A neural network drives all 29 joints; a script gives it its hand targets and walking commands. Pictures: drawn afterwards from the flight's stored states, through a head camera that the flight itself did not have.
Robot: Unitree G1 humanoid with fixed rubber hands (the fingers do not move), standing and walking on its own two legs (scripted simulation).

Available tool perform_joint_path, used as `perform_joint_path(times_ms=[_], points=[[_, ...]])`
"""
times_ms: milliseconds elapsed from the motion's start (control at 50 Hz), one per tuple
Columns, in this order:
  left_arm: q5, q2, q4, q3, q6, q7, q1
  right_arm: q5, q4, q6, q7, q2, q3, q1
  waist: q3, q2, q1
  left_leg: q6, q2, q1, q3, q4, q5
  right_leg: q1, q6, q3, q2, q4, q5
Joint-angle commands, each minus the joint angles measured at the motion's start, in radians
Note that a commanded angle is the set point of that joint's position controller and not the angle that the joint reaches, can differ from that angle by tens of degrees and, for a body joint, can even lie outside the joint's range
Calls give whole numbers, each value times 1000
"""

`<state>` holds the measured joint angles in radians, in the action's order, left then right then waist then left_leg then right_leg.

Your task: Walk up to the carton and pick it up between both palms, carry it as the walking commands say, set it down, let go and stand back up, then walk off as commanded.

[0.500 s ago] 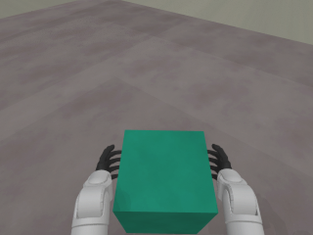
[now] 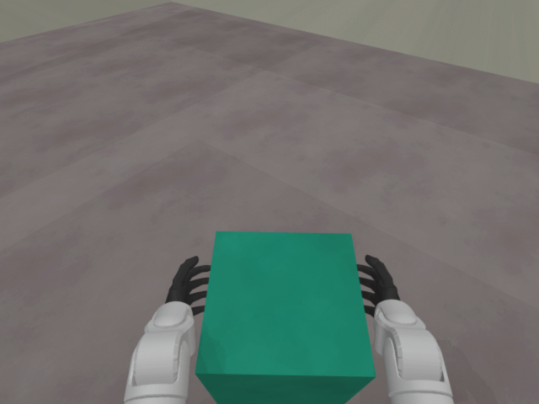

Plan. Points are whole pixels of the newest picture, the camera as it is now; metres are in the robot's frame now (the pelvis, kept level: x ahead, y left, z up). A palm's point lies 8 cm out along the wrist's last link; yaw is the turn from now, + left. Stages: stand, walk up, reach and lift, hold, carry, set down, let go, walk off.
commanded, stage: carry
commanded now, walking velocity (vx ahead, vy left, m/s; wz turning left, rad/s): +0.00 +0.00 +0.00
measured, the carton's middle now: (281, 325) +0.28 +0.00 -0.04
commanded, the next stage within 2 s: hold in 0.82 s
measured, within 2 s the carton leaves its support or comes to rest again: neither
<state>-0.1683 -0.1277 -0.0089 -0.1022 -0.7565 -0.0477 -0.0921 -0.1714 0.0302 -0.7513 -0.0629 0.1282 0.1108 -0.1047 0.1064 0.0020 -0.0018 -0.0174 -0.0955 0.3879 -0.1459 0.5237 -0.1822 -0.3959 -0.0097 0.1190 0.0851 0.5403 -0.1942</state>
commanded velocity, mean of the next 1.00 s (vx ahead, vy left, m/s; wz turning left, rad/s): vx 0.00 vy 0.00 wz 0.00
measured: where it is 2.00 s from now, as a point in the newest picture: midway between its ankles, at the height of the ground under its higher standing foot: outside the picture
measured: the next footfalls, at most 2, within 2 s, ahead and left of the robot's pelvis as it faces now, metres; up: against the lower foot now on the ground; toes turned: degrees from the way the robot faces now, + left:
none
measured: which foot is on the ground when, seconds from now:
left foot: down 0.00-1.00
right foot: down 0.00-1.00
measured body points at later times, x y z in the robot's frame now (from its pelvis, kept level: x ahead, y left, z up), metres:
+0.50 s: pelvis +0.00 +0.00 +0.00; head -0.01 +0.00 +0.45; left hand +0.29 +0.16 +0.03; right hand +0.29 -0.15 +0.03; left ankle +0.05 +0.13 -0.73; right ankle +0.05 -0.13 -0.73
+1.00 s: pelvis +0.01 +0.01 +0.01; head -0.02 +0.00 +0.46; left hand +0.30 +0.17 +0.04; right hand +0.32 -0.13 +0.04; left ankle +0.05 +0.13 -0.73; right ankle +0.05 -0.12 -0.73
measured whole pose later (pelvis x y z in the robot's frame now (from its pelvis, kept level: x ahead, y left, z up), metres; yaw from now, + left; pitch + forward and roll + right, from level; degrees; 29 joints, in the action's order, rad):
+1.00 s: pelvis +0.01 +0.01 +0.01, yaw +4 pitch -6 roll +0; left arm -0.21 -0.15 -0.21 -0.19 -0.70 -0.04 -0.25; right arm -0.22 0.21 -0.70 -0.04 0.15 0.23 -0.25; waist -0.04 0.01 -0.02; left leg 0.00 0.00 0.17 0.02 0.45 -0.18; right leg -0.15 -0.02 0.00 0.02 0.45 -0.20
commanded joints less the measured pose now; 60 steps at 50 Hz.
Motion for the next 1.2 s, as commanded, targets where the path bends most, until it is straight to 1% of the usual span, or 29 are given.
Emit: perform_joint_path(times_ms=[0,800,820,840,860,880,900,920,960,980,1000,1020,1040,1100,1140,1180], points=[[209,-720,78,514,42,180,-396,218,-87,42,198,722,-533,-393,197,-7,2,10,-53,-77,89,-101,-62,77,12,-93,63,-109,-31],[188,-714,25,491,116,174,-397,190,-32,115,197,705,-499,-385,201,-4,2,20,-41,-98,95,-93,-15,111,1,-79,58,-87,18],[216,-796,0,493,110,168,-546,229,-20,106,249,799,-497,-486,165,29,13,19,150,-294,224,-103,60,226,32,-144,-161,-109,18],[197,-780,-54,485,111,186,-549,207,7,111,246,798,-487,-544,140,23,3,15,151,-314,245,-126,11,223,30,-151,-148,-148,-34],[201,-803,-50,503,115,196,-577,221,3,114,258,816,-512,-587,148,23,-4,14,147,-349,254,-134,8,228,32,-155,-145,-157,-33],[201,-828,-61,508,107,201,-592,234,14,110,272,834,-535,-626,157,30,9,11,148,-381,256,-136,11,214,33,-162,-144,-161,-36],[203,-845,-77,504,103,208,-625,236,31,104,283,857,-541,-671,169,18,18,13,153,-396,253,-135,-12,219,33,-171,-135,-182,-68],[207,-871,-107,511,99,224,-648,227,61,95,288,877,-523,-675,171,2,-8,15,158,-391,251,-133,-36,228,31,-179,-123,-202,-93],[187,-883,-191,466,83,245,-666,203,160,72,295,886,-477,-683,111,-3,-15,18,159,-383,256,-153,-77,235,30,-187,-111,-225,-134],[179,-892,-221,447,79,254,-685,196,200,66,302,896,-465,-693,82,1,-10,17,159,-379,260,-165,-89,240,30,-188,-109,-232,-144],[174,-897,-248,431,75,262,-720,185,241,61,307,902,-442,-699,59,-7,-17,14,159,-375,264,-173,-99,247,28,-186,-110,-239,-151],[167,-904,-270,415,72,270,-743,179,272,57,314,910,-433,-714,40,0,-11,11,158,-375,266,-181,-97,254,28,-185,-111,-243,-146],[162,-912,-291,407,67,278,-756,170,296,53,318,915,-418,-720,27,-3,-15,7,158,-374,268,-187,-89,264,27,-182,-114,-246,-132],[144,-932,-332,380,52,296,-749,152,329,44,327,931,-397,-726,0,-10,-7,0,163,-367,264,-200,-25,299,23,-176,-126,-246,-60],[139,-938,-318,379,45,302,-729,147,321,38,329,938,-393,-705,-3,-13,-4,-1,168,-367,257,-209,47,330,20,-174,-136,-246,18],[140,-933,-279,391,40,305,-697,148,292,34,327,940,-401,-668,11,-12,-3,-1,172,-377,251,-218,140,367,17,-174,-144,-251,105]])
